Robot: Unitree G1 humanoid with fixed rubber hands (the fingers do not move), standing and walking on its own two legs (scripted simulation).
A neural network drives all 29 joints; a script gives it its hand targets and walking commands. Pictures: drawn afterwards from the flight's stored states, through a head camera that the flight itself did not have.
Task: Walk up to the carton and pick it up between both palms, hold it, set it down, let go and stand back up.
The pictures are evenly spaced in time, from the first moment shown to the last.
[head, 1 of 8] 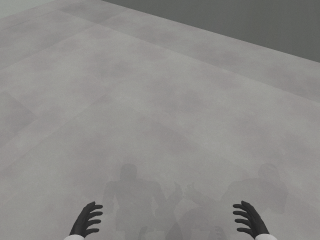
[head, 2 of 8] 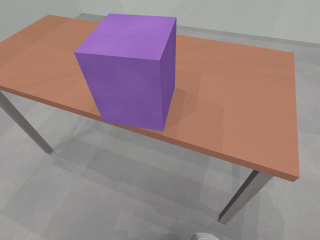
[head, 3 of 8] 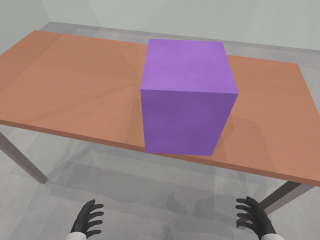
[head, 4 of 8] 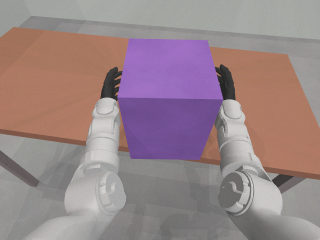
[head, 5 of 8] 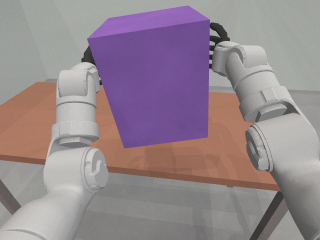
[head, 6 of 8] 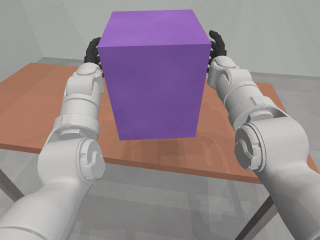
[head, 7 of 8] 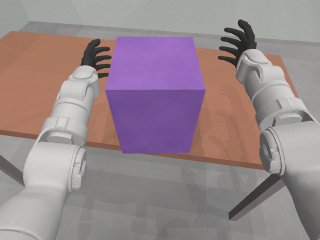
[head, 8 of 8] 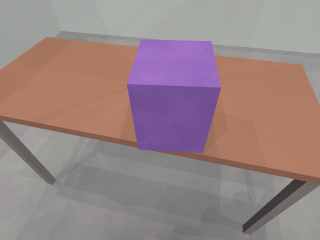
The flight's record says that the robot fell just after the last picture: no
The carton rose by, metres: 0.24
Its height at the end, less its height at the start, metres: +0.00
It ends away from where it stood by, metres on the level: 0.03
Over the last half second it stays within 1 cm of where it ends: yes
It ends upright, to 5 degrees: yes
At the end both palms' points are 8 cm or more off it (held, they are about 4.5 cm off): yes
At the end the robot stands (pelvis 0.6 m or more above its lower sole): yes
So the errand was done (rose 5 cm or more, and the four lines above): yes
